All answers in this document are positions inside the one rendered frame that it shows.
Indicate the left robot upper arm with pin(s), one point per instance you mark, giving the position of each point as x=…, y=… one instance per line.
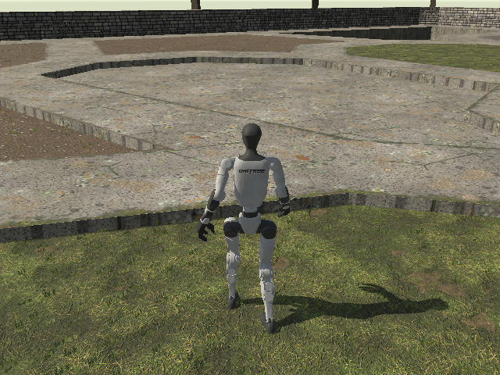
x=222, y=177

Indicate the humanoid robot head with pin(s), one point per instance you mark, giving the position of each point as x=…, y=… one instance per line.
x=251, y=134

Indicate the robot left forearm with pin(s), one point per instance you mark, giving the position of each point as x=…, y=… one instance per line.
x=210, y=209

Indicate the right robot shin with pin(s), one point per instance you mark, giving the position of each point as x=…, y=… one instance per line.
x=267, y=290

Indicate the right robot hand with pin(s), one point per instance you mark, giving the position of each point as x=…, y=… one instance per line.
x=284, y=213

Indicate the robot right forearm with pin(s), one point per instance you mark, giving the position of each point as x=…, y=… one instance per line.
x=285, y=202

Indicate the right robot upper arm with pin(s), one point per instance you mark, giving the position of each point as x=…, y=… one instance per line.
x=278, y=176

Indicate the left robot hand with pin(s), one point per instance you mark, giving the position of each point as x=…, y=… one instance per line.
x=201, y=229

